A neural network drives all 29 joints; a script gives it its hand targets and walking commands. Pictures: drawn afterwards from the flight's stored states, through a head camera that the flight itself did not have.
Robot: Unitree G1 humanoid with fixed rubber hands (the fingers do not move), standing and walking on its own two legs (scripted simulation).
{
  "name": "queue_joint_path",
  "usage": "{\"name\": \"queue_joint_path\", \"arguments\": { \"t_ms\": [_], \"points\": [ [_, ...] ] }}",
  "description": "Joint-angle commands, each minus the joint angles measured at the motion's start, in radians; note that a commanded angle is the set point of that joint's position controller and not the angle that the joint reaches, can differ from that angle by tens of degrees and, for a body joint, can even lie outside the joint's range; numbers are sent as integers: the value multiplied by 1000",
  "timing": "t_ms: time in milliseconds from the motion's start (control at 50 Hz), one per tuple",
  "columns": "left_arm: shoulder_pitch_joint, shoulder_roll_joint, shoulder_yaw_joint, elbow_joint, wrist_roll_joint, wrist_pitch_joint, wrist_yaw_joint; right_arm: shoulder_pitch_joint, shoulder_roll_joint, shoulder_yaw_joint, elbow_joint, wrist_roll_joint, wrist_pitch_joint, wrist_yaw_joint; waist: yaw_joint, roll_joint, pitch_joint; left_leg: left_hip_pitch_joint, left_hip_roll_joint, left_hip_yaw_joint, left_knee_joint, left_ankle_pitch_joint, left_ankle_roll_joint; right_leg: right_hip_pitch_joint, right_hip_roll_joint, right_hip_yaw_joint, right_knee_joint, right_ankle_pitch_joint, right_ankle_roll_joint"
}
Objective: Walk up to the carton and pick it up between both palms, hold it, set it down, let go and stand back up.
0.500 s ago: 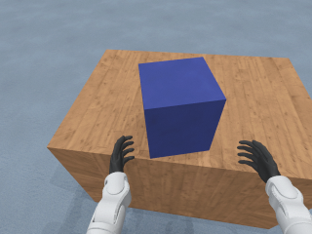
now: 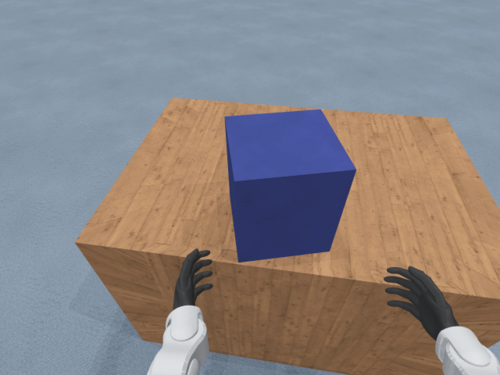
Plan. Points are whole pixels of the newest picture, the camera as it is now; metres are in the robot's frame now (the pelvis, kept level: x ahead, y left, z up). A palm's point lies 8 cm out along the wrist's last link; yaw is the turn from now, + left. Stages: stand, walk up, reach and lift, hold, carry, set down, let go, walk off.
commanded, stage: set down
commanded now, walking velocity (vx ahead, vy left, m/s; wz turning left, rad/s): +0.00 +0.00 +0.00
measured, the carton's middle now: (279, 186) +0.52 +0.02 +0.01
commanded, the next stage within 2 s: none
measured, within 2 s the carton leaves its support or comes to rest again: neither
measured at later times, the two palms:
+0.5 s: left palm (183, 305) +0.25 +0.17 -0.02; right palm (436, 341) +0.24 -0.24 -0.03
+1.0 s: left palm (171, 318) +0.23 +0.19 -0.04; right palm (435, 342) +0.24 -0.24 -0.04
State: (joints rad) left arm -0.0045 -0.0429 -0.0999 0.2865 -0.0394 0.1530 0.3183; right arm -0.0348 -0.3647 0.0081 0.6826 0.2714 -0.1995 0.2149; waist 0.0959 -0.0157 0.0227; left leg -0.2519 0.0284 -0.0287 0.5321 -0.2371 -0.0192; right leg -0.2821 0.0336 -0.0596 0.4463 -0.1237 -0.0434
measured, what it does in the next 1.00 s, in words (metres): stands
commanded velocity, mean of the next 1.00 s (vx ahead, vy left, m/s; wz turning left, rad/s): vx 0.00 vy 0.00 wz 0.00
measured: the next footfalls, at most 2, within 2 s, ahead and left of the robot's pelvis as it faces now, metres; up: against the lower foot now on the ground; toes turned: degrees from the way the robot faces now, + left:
none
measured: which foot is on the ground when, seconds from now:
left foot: down 0.00-1.00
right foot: down 0.00-1.00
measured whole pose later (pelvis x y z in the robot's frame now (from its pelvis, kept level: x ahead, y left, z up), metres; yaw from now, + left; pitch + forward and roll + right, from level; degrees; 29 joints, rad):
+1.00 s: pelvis +0.04 +0.02 +0.00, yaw +0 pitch -2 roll -2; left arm 0.17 0.03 -0.10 0.29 -0.04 0.14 0.22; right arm 0.15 -0.36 0.01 0.67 0.27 -0.21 0.15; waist 0.08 -0.02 0.05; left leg -0.20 0.03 -0.03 0.53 -0.30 -0.02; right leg -0.21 0.03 -0.06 0.41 -0.17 -0.02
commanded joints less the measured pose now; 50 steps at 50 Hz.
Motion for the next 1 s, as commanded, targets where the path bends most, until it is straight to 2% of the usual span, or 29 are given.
{"name": "queue_joint_path", "arguments": {
  "t_ms": [0,220,340,380,420,480,560,600,640,800,880,980],
  "points": [
    [-98,48,-29,-333,30,-73,-14,-88,-185,-86,-201,51,-43,-15,-91,-114,-173,-36,-26,37,-196,-93,22,234,-99,204,-142,-354,34],
    [-64,94,-6,-295,29,-107,-43,-13,-152,-86,-226,37,-66,-32,-86,-107,-161,-30,-25,48,-198,-50,7,231,-93,191,-146,-256,46],
    [4,108,-6,-297,37,-116,-58,59,-164,-99,-224,30,-94,-40,-96,-89,-169,-12,-19,46,-202,2,-3,258,-70,159,-123,-126,44],
    [28,111,-1,-261,49,-114,-67,83,-157,-91,-190,25,-96,-43,-96,-75,-152,-11,-18,48,-210,10,-6,266,-63,147,-119,-85,42],
    [40,113,-7,-304,47,-122,-63,87,-170,-97,-199,31,-108,-40,-98,-56,-173,-8,-13,45,-209,32,-9,276,-52,131,-104,-44,38],
    [59,123,-4,-278,51,-124,-73,104,-158,-88,-178,23,-113,-46,-99,-50,-164,-5,-15,50,-207,44,-12,282,-48,124,-101,-2,36],
    [93,139,-1,-300,47,-133,-79,128,-156,-86,-192,20,-123,-49,-97,-35,-181,12,-12,53,-200,85,-19,290,-37,107,-92,54,34],
    [114,144,3,-266,50,-129,-88,147,-148,-81,-168,12,-119,-53,-103,-36,-161,10,-16,53,-198,86,-19,292,-39,110,-97,61,35],
    [123,151,6,-316,42,-137,-84,151,-150,-81,-196,19,-124,-52,-97,-31,-181,13,-15,53,-195,117,-22,304,-31,101,-89,83,36],
    [149,176,9,-300,35,-113,-97,173,-132,-84,-190,2,-95,-61,-109,-27,-145,6,-23,54,-194,94,-19,296,-32,106,-94,31,35],
    [166,186,14,-250,42,-84,-111,192,-114,-80,-158,-21,-64,-69,-114,-25,-112,-4,-28,57,-196,67,-13,295,-40,109,-100,-2,37],
    [171,216,32,-248,42,-55,-124,196,-97,-89,-192,-50,-38,-81,-105,-32,-99,-16,-34,64,-197,58,-8,299,-45,112,-99,-26,42]
  ]
}}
